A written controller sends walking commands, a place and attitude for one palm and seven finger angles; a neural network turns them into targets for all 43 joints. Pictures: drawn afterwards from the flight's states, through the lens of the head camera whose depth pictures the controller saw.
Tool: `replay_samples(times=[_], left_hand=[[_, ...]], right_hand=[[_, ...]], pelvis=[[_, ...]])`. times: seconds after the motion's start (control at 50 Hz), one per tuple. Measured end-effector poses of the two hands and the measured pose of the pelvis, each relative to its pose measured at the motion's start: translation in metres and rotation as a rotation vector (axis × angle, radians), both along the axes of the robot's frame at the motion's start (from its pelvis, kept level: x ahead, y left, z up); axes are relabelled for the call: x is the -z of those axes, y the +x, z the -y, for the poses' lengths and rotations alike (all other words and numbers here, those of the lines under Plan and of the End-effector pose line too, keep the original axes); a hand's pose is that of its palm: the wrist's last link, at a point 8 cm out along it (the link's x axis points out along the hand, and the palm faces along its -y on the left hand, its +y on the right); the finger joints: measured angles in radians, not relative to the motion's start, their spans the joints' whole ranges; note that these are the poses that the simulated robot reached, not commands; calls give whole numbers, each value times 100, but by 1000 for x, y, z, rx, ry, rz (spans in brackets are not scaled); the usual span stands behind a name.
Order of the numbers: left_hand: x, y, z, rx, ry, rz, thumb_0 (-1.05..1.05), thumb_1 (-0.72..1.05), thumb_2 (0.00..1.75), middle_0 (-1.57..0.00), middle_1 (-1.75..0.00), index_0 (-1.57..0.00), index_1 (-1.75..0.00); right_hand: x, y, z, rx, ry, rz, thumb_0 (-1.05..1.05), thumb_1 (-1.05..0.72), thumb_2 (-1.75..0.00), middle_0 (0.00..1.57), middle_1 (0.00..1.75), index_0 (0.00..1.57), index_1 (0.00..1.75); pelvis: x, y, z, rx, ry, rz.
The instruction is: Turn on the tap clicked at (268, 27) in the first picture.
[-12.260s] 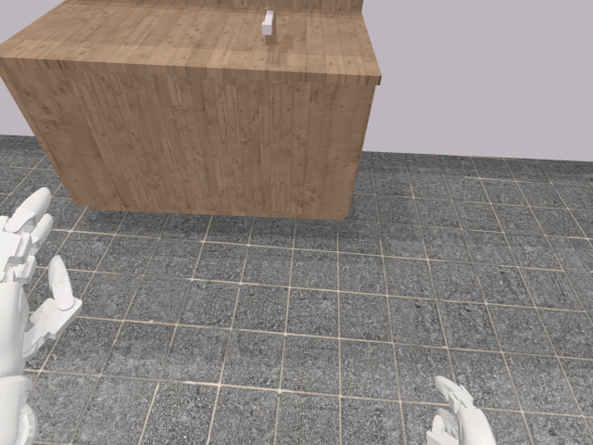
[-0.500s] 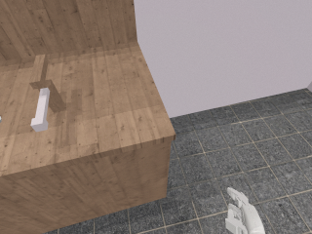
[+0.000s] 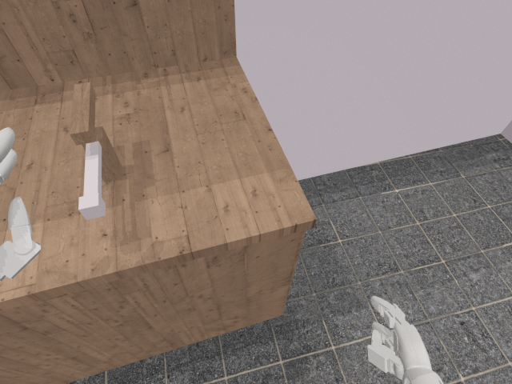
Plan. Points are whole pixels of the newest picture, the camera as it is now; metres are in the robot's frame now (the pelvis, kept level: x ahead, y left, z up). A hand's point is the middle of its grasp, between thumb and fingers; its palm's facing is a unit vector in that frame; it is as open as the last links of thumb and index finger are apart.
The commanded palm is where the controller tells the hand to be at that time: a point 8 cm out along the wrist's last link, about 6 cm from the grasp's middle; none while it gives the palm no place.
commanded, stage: come to a stop and stand still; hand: left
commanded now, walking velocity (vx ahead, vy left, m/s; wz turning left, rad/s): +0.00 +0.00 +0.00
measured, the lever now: (92, 206) +0.34 +0.28 +0.08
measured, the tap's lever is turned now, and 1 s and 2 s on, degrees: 0 0 0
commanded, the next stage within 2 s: look again from close up in 0.44 s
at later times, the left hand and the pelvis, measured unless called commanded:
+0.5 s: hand (35, 270) +0.21 +0.25 +0.16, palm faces +0.35 -0.85 -0.40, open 7.5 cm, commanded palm +0.15 +0.28 +0.18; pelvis -0.02 +0.01 +0.00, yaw -1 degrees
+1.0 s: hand (28, 255) +0.22 +0.26 +0.17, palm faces +0.37 -0.80 -0.48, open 7.5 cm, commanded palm +0.14 +0.28 +0.18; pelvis -0.02 -0.01 +0.00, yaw +2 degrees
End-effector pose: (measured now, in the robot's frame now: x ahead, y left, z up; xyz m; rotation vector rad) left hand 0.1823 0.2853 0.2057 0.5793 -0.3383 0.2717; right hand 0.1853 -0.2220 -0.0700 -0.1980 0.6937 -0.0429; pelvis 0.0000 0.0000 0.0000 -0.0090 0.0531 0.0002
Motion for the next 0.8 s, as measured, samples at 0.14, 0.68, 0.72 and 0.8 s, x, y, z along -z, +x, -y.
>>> replay_samples(times=[0.14, 0.68, 0.72, 0.8], left_hand=[[48, -13, -16, -102, -174, -121, 1, 89, 90, -21, -30, -20, -30], [42, -12, 1, -40, -180, -90, 2, 88, 90, -21, -30, -21, -30], [36, -11, 3, -30, -165, -71, 2, 88, 90, -21, -30, -21, -30], [25, -12, 4, -19, -133, -42, 2, 88, 90, -21, -30, -21, -30]], right_hand=[[-4, -10, -8, -15, -43, -27, 1, -90, -90, 21, 30, 21, 30], [-5, -41, 5, 31, -85, -51, 2, -90, -90, 21, 30, 21, 30], [-6, -38, 5, 28, -85, -43, 2, -90, -90, 21, 30, 21, 30], [-9, -30, 4, 25, -75, -19, 2, -90, -90, 21, 30, 21, 30]], pelvis=[[-1, -9, -4, 4, -7, 23], [-3, -16, -4, 13, -17, 45], [-3, -16, -3, 11, -18, 46], [-3, -14, -2, 11, -18, 44]])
